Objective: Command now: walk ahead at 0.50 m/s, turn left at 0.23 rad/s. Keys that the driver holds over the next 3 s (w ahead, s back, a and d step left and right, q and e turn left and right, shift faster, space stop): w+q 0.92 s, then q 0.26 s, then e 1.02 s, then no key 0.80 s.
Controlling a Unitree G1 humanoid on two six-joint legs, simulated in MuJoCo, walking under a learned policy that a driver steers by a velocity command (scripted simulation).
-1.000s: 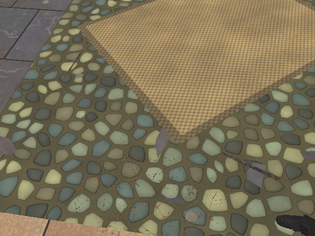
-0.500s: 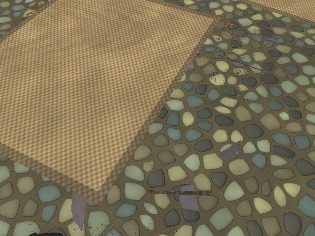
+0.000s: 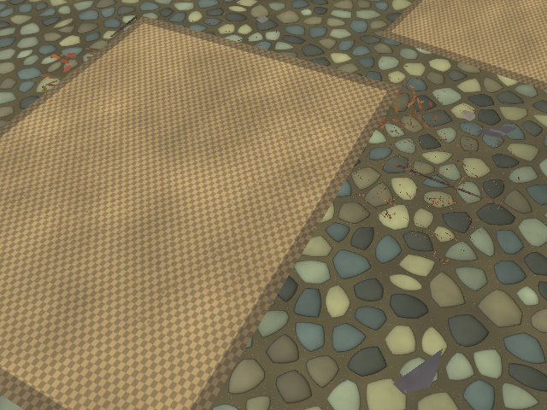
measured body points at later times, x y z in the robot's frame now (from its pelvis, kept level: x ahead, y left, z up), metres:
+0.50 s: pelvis +0.29 +0.06 +0.00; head +0.33 +0.08 +0.45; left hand +0.42 +0.36 -0.08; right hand +0.44 -0.19 -0.11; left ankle +0.25 +0.13 -0.75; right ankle +0.50 -0.08 -0.69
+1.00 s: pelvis +0.56 +0.10 +0.00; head +0.58 +0.11 +0.45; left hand +0.43 +0.36 -0.12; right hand +0.86 -0.01 -0.09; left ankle +0.59 +0.31 -0.68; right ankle +0.56 -0.03 -0.75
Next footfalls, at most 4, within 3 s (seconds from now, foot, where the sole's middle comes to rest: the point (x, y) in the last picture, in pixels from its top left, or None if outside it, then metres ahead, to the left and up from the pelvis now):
0.18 left None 0.29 0.14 -0.78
0.64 right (313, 370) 0.59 -0.01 -0.78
1.14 left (180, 330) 0.69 0.34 -0.78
1.60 right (263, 301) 0.78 0.13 -0.78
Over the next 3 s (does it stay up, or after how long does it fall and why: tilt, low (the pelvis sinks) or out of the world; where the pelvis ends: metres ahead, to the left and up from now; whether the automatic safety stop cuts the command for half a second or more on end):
stays up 0.70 0.19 -0.01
